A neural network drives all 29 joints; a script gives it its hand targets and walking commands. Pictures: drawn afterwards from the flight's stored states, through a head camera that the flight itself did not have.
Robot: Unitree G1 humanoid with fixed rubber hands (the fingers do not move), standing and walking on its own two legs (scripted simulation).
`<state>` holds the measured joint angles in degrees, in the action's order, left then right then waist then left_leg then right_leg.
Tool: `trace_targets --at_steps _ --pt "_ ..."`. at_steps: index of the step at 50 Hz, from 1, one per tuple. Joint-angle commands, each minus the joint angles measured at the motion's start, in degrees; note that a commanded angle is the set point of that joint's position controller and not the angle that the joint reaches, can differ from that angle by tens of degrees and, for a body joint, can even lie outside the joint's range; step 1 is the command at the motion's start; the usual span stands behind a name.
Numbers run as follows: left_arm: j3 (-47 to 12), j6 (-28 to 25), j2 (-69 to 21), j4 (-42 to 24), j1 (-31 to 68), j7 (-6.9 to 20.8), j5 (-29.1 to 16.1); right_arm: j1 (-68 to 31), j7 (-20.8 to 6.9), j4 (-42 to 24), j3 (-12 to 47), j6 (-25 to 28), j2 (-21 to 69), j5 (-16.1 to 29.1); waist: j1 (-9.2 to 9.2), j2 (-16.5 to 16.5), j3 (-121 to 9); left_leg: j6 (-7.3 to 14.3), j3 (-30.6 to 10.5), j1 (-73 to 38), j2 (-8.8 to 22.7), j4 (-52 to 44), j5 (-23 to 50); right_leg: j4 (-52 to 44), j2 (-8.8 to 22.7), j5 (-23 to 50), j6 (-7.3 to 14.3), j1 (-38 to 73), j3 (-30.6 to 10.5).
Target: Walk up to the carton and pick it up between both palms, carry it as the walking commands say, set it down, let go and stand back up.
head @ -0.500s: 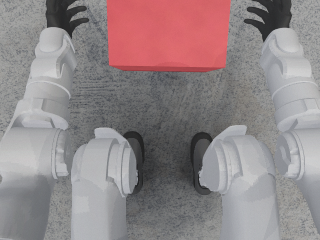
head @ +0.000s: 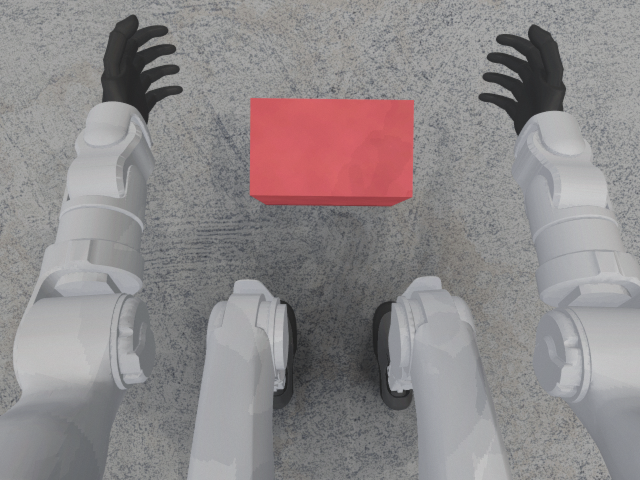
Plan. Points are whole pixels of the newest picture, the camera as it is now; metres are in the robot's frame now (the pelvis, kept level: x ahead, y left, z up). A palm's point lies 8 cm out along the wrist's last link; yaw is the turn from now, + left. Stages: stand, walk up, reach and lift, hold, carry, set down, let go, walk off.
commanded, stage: set down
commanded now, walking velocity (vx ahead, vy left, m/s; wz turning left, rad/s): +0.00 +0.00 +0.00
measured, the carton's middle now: (330, 159) +0.50 +0.01 -0.36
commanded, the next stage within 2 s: let go in 0.80 s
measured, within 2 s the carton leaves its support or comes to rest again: neither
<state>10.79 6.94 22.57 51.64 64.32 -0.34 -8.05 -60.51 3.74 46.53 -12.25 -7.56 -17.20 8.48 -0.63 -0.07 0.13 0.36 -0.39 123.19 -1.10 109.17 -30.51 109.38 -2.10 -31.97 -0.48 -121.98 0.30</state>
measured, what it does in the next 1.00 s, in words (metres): rises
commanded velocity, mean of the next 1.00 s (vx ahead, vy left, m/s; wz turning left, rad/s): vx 0.00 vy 0.00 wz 0.00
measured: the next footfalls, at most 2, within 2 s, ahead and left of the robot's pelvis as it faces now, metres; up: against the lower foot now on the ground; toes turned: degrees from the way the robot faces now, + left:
none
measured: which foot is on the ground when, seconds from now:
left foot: down 0.00-1.00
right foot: down 0.00-1.00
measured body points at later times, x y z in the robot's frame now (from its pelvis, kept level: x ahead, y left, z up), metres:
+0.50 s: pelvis +0.03 +0.00 +0.14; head +0.31 +0.02 +0.48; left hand +0.53 +0.24 +0.04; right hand +0.51 -0.21 +0.04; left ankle +0.10 +0.11 -0.42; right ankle +0.10 -0.12 -0.42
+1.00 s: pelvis +0.06 +0.00 +0.23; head +0.32 +0.01 +0.59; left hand +0.50 +0.24 +0.11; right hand +0.49 -0.21 +0.11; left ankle +0.10 +0.11 -0.42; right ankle +0.10 -0.12 -0.42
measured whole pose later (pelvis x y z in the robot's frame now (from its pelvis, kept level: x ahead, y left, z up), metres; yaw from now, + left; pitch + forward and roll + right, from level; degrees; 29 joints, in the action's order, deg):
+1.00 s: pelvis +0.06 +0.00 +0.23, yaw +1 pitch +42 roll -1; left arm 17.3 5.1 14.0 44.9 45.0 3.0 3.8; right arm -41.3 -2.2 41.7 -17.5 -4.9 -11.2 -3.9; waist -0.4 0.1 -6.9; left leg 0.0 -2.3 80.9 -2.0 56.0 -17.4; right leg 56.0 -1.8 -18.5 -0.4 -79.7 -1.2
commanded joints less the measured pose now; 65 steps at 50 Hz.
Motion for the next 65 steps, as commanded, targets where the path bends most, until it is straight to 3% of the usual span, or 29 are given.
trace_targets --at_steps 1,11,32,41,45,51,56,65 --pt "2.07 -0.18 8.16 -7.67 11.42 0.79 0.87 -10.25 -0.55 -8.03 -1.82 0.14 -7.01 -0.76 0.0 1.48 -61.87 -0.86 2.3 -37.13 -1.83 -12.34 14.42 -13.22 -1.62 14.19 -1.27 31.22 2.94" --pt "3.9 1.06 7.01 -11.01 6.67 2.81 2.81 -5.2 -2.49 -11.45 -3.96 -1.22 -6.09 -2.4 -0.12 1.61 -64.05 -1.28 2.05 -45.39 -2.32 -22.59 19.51 -23.22 -2.06 19.27 -1.83 39.15 2.47" --pt "6.42 -0.28 2.37 -10.93 0.2 4.5 6.35 1.11 -5.22 -9.96 -6.15 0.65 -3.18 -5.94 0.14 1.97 -58.74 -1.78 -0.12 -67.13 -1.73 -47.28 27.9 -47.59 -1.6 26.38 -2.29 56.77 0.5" --pt "8.36 -2.74 -0.84 -5.05 -2.02 4.51 9.67 3.6 -5.03 -4.98 -7.35 3.04 -0.21 -9.68 -0.2 0.86 -49.91 -2.33 -0.88 -67.2 -1.29 -53.18 29.26 -53.71 -0.56 27.69 -2.36 58.31 0.64" --pt "8.91 -2.98 -1.62 -6.03 -7.73 3.88 11.72 8.99 -5.24 -5.64 -7.66 3.54 -0.53 -11.81 0.03 1.28 -53.64 -3.02 -1.17 -72.09 -1.18 -54.25 34.12 -54.97 -0.78 31.98 -2.35 62.5 0.85" --pt "4.92 -2.47 -0.74 -19.74 -20.76 2.59 11.59 21.51 -6.33 -16.46 -4.38 3.45 -2.61 -12.86 -0.42 2.2 -64.55 -2.95 -1.61 -86.73 -1.13 -56.52 43.32 -56.89 -1.47 39.64 -1.9 74.09 0.69" --pt "1.73 -2.66 -2.07 -27.29 -33.89 2.72 10.02 32.77 -7.21 -22.81 -0.07 3.63 -1.68 -9.8 -0.3 0.84 -56.65 -2.09 -1.38 -88.9 -1.97 -62.09 40.44 -61.93 -1.09 40.3 -1.07 84.25 -1.21" --pt "-1.12 -6.54 -5.38 -23.82 -52.77 3.43 9.2 52.09 -7.37 -19.78 3.82 7.4 1.52 -8.46 0.62 -0.35 -31.36 -1.98 -0.87 -92.04 -1.07 -71.4 30.9 -72.01 0.74 35.19 -1.45 93.09 -2.85"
